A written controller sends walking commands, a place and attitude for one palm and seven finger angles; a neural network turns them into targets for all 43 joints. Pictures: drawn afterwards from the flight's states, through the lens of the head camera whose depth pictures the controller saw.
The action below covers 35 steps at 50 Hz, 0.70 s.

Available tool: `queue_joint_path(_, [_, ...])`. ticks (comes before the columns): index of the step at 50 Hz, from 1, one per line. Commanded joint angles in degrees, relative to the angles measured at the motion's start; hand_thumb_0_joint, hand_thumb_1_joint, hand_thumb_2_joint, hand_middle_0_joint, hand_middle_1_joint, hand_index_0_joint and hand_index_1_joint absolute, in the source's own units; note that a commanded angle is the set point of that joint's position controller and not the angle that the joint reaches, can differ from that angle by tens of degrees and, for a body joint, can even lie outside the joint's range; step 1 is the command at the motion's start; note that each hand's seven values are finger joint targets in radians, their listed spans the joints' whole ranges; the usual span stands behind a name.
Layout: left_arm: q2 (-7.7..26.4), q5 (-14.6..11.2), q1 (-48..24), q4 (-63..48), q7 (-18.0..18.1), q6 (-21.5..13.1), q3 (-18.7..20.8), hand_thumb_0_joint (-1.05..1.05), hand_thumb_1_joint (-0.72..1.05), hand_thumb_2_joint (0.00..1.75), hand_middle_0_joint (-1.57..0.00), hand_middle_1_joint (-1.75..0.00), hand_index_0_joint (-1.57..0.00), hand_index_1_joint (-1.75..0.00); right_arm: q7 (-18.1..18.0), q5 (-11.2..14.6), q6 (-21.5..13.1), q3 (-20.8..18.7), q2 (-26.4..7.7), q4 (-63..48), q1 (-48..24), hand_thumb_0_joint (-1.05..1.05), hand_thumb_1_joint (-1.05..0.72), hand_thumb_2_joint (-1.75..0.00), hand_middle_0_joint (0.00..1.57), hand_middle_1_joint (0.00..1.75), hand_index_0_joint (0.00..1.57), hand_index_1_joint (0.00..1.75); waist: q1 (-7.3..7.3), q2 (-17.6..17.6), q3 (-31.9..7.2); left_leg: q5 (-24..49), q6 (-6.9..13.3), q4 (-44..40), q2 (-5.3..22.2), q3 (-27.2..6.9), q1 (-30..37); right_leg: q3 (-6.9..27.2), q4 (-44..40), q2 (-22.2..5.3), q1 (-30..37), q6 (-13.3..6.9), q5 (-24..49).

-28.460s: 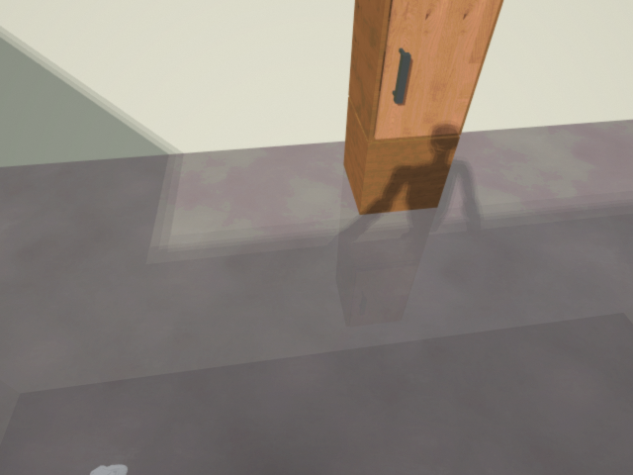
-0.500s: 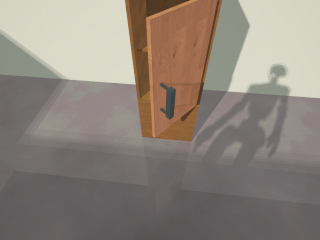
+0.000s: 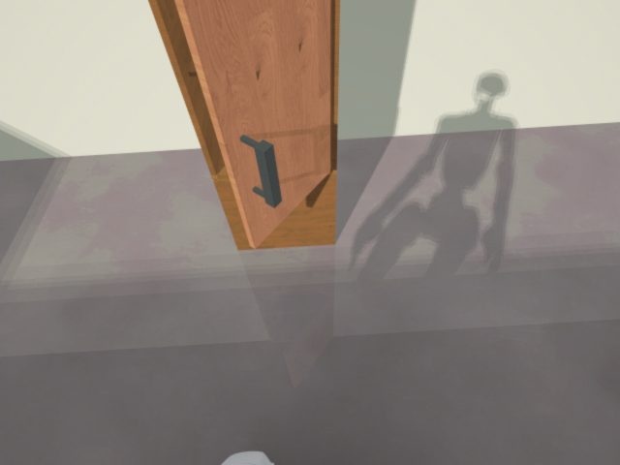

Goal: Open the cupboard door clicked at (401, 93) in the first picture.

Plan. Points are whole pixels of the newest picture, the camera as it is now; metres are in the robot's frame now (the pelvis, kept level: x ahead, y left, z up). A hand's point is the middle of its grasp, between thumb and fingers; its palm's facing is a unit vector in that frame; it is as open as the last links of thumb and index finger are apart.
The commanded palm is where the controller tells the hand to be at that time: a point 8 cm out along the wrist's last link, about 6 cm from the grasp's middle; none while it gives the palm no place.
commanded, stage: walk to a spot facing it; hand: left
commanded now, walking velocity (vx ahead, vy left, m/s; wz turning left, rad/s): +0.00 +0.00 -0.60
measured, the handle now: (260, 171) +0.64 +0.16 -0.07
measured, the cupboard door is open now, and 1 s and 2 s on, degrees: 51 51 51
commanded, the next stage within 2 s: none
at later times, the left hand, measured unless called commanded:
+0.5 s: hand (174, 461) +0.13 +0.22 -0.16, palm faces -0.20 -0.95 -0.25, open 7.4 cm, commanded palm none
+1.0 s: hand (258, 403) +0.22 +0.11 -0.16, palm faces -0.58 -0.80 -0.18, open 7.4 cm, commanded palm none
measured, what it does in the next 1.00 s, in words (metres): steps on the spot, turning right: left foot, then right foot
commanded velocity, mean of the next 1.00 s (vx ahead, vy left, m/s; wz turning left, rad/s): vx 0.04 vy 0.00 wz -0.60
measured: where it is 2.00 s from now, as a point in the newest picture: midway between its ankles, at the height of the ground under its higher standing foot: outside the picture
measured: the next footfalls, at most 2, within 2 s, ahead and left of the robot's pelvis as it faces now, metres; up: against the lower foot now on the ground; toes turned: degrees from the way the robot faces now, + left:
left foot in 0.42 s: +0.08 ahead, +0.16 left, +0.00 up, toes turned -17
right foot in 0.66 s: +0.01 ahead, -0.14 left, +0.00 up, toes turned -25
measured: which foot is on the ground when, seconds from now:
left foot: up 0.00-0.40, down 0.42-0.66, up 0.68-0.86, down 0.88-1.00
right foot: down 0.00-0.40, up 0.42-0.64, down 0.66-0.88, up 0.90-1.00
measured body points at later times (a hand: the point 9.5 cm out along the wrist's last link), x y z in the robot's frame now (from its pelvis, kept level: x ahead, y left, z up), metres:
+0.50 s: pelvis +0.00 +0.02 +0.01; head +0.06 +0.02 +0.46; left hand +0.14 +0.27 -0.14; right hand +0.05 -0.25 -0.12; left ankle +0.04 +0.17 -0.72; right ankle -0.03 -0.09 -0.67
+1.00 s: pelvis +0.02 +0.01 +0.01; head +0.07 +0.00 +0.46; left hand +0.25 +0.15 -0.14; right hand -0.11 -0.24 -0.11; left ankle +0.09 +0.11 -0.72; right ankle -0.06 -0.10 -0.67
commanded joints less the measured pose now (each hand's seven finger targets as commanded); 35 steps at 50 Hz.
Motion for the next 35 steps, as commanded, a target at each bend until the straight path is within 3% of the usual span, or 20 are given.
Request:
queue_joint_path(1, [11.21,0.0,2.84,-4.05,2.05,-1.22,3.16,0.0,0.9,0.9,-0.2,-0.3,-0.2,-0.3,-0.34,0.13,-0.64,-2.2,-6.09,-6.64,-4.69,0.0,-0.9,-0.9,0.2,0.3,0.2,0.3,0.31,-10.74,-3.64,-2.72,0.1,23.39,-1.05,-8.84,-15.67,26.95,-19.7,-16.74,7.29,-9.62,23.94])
queue_joint_path(4, [9.94,-0.1,3.98,-4.42,2.53,-1.85,3.14,0.0,0.9,0.9,-0.2,-0.3,-0.2,-0.3,-0.35,0.27,-0.89,-1.63,-4.19,-6.52,-3.97,0.0,-0.9,-0.9,0.2,0.3,0.2,0.3,0.19,-6.04,-10.53,0.19,-0.99,19.3,-1.26,-7.81,-13.6,22.85,-16.34,-14.15,13.72,-8.85,33.63])
queue_joint_path(12, [11.05,0.46,5.72,-4.94,1.98,-1.34,3.78,0.0,0.9,0.9,-0.2,-0.3,-0.2,-0.3,-0.44,0.72,-1.26,-1.78,-3.72,-9.2,-6.89,0.0,-0.9,-0.9,0.2,0.3,0.2,0.3,1.38,-9.43,-8.51,-0.2,-0.89,7.71,-3.32,-7.55,-10.11,26.95,-17.19,-11.9,11.97,-8.25,29.6])
queue_joint_path(15, [11.67,0.42,3.95,-5.96,1.84,-1.17,4.04,0.0,0.9,0.9,-0.2,-0.3,-0.2,-0.3,-0.66,1.07,-1.87,-1.6,-3.74,-9.65,-5.33,0.0,-0.9,-0.9,0.2,0.3,0.2,0.3,0.39,-8.78,-10.29,0.66,-0.26,-0.9,-4.12,-8.1,-5.37,28.31,-15.64,-10.9,10.73,-7.77,31.22])
queue_joint_path(17, [11.27,0.18,1.94,-6.4,1.7,-1.03,3.83,0.0,0.9,0.9,-0.2,-0.3,-0.2,-0.3,-0.94,1.2,-2.26,-1.68,-4.05,-8.98,-2.2,0.0,-0.9,-0.9,0.2,0.3,0.2,0.3,-1.23,-9.2,-10.77,5.94,-0.05,-11.15,-4.46,-8.21,2.36,27.52,-13.25,-8.68,6.29,-4.97,30.95])
queue_joint_path(18, [10.75,-0.18,0.06,-7.18,1.65,-0.95,3.6,0.0,0.9,0.9,-0.2,-0.3,-0.2,-0.3,-1.24,1.13,-2.65,-1.81,-5.26,-8.15,1.23,0.0,-0.9,-0.9,0.2,0.3,0.2,0.3,-3.13,-7.64,-11.8,10.54,0.62,-18.51,-2.53,-8.9,11.15,25.32,-11.27,-6.87,0.35,-2.61,26.11])
queue_joint_path(19, [7.93,-0.69,0.1,-8.41,1.29,-0.87,3.14,0.0,0.9,0.9,-0.2,-0.3,-0.2,-0.3,-1.58,0.48,-3.26,-2.45,-9.23,-8.0,2.9,0.0,-0.9,-0.9,0.2,0.3,0.2,0.3,-3.65,2.74,-12.26,10.65,3.98,-24.71,7.25,-19.11,19.97,19.15,-5.28,-0.12,-11.03,0.54,11.95])
queue_joint_path(20, [6.13,-0.92,-0.41,-9.97,0.37,-1.18,2.48,0.0,0.9,0.9,-0.2,-0.3,-0.2,-0.3,-1.65,-0.59,-3.32,-3.2,-14.08,-8.93,3.41,0.0,-0.9,-0.9,0.2,0.3,0.2,0.3,-3.27,16.66,-10.53,17.68,10.91,-28.98,22.01,-32.17,20.39,7.21,8.43,4.16,-18.77,3.88,-13.04])
queue_joint_path(21, [8.54,-0.14,-2.52,-11.61,-0.27,-1.53,2.96,0.0,0.9,0.9,-0.2,-0.3,-0.2,-0.3,-1.89,-1.0,-2.98,-3.0,-14.44,-9.99,2.95,0.0,-0.9,-0.9,0.2,0.3,0.2,0.3,-3.25,10.0,-7.3,20.68,15.48,-28.15,25.96,-32.57,11.2,3.42,19.58,0.48,-17.72,5.43,-14.94])
queue_joint_path(22, [8.28,0.32,-3.22,-11.35,-0.45,-1.42,2.93,0.0,0.9,0.9,-0.2,-0.3,-0.2,-0.3,-1.38,-1.57,-3.37,-2.56,-13.12,-10.35,2.17,0.0,-0.9,-0.9,0.2,0.3,0.2,0.3,-2.56,7.03,-8.06,26.26,15.94,-26.23,23.96,-30.63,9.71,3.44,24.75,-0.67,-17.78,5.52,-13.71])
queue_joint_path(23, [8.13,0.38,-3.3,-10.45,-0.71,-1.13,3.13,0.0,0.9,0.9,-0.2,-0.3,-0.2,-0.3,-1.24,-1.61,-3.34,-2.2,-11.98,-10.2,1.53,0.0,-0.9,-0.9,0.2,0.3,0.2,0.3,-1.86,9.27,-7.69,31.92,13.85,-24.41,19.72,-23.85,8.76,2.44,27.22,-1.35,-17.32,5.81,-11.7])
queue_joint_path(24, [7.37,-0.03,-3.29,-10.53,-1.11,-0.88,2.83,0.0,0.9,0.9,-0.2,-0.3,-0.2,-0.3,-1.21,-1.6,-3.22,-1.89,-10.79,-10.77,-0.33,0.0,-0.9,-0.9,0.2,0.3,0.2,0.3,-0.94,11.3,-6.88,36.42,11.85,-22.37,16.14,-16.58,8.45,1.11,25.81,-2.44,-16.43,5.88,-10.27])
queue_joint_path(26, [6.46,-0.13,-3.28,-10.84,-1.79,-0.64,2.1,0.0,0.9,0.9,-0.2,-0.3,-0.2,-0.3,-1.22,-1.8,-3.12,-1.93,-10.81,-10.86,-0.57,0.0,-0.9,-0.9,0.2,0.3,0.2,0.3,-0.89,12.45,-9.06,41.68,8.64,-18.35,13.02,-8.4,9.48,-2.7,15.03,-2.9,-10.44,5.33,-9.19])
queue_joint_path(28, [6.03,-0.08,-3.59,-10.73,-2.06,-0.74,1.77,0.0,0.9,0.9,-0.2,-0.3,-0.2,-0.3,-0.98,-1.51,-2.76,-2.5,-12.47,-10.33,1.78,0.0,-0.9,-0.9,0.2,0.3,0.2,0.3,-2.08,10.97,-9.87,41.01,7.1,-15.79,12.23,-6.33,8.96,-6.79,7.56,-0.46,-4.88,4.8,-5.46])
queue_joint_path(30, [6.93,-0.3,-1.24,-10.04,-2.19,-0.82,2.07,0.0,0.9,0.9,-0.2,-0.3,-0.2,-0.3,-0.53,-1.06,-2.35,-2.75,-13.29,-10.43,1.29,0.0,-0.9,-0.9,0.2,0.3,0.2,0.3,-0.65,10.73,-8.85,33.62,5.28,-13.01,11.9,-4.8,4.23,-7.71,-0.16,-0.04,2.37,3.94,1.52])
queue_joint_path(31, [8.45,-0.33,1.86,-9.23,-2.06,-0.99,2.56,0.0,0.9,0.9,-0.2,-0.3,-0.2,-0.3,-0.34,-0.8,-2.16,-2.7,-12.98,-11.05,0.28,0.0,-0.9,-0.9,0.2,0.3,0.2,0.3,1.2,7.26,-9.0,27.03,3.44,-8.03,10.38,-3.38,-0.17,-6.36,-6.72,-0.94,9.0,3.06,7.77])
queue_joint_path(32, [13.65,0.23,4.61,-8.67,-1.4,-1.52,3.44,0.0,0.9,0.9,-0.2,-0.3,-0.2,-0.3,0.15,-0.14,-1.95,-2.32,-10.07,-12.42,0.43,0.0,-0.9,-0.9,0.2,0.3,0.2,0.3,2.31,-6.32,-9.81,12.06,-0.4,3.35,4.54,1.64,-9.23,8.57,-14.42,-10.96,16.59,-0.83,18.56])
queue_joint_path(33, [19.68,0.27,7.14,-8.2,-0.38,-1.55,4.4,0.0,0.9,0.9,-0.2,-0.3,-0.2,-0.3,0.2,0.54,-1.81,-1.37,-6.62,-14.77,-2.32,0.0,-0.9,-0.9,0.2,0.3,0.2,0.3,4.45,-20.19,-10.45,-14.19,-1.99,16.41,-1.26,1.19,-15.95,27.6,-19.96,-24.66,14.89,-8.77,29.06])
queue_joint_path(34, [20.98,0.09,6.6,-8.72,-0.12,-1.09,4.16,0.0,0.9,0.9,-0.2,-0.3,-0.2,-0.3,0.3,0.58,-1.59,-1.05,-7.98,-14.86,-1.65,0.0,-0.9,-0.9,0.2,0.3,0.2,0.3,4.35,-15.49,-9.19,-13.77,-0.74,20.63,0.6,-5.14,-14.6,27.44,-19.71,-24.91,9.17,-12.24,16.5])
queue_joint_path(35, [17.97,0.58,2.16,-9.51,0.54,-0.94,4.35,0.0,0.9,0.9,-0.2,-0.3,-0.2,-0.3,0.11,0.49,-1.7,-1.39,-7.71,-14.03,-2.47,0.0,-0.9,-0.9,0.2,0.3,0.2,0.3,2.19,-17.26,-9.28,-9.88,-0.63,22.41,0.76,-6.21,-16.56,26.98,-18.7,-19.87,8.7,-11.49,14.7])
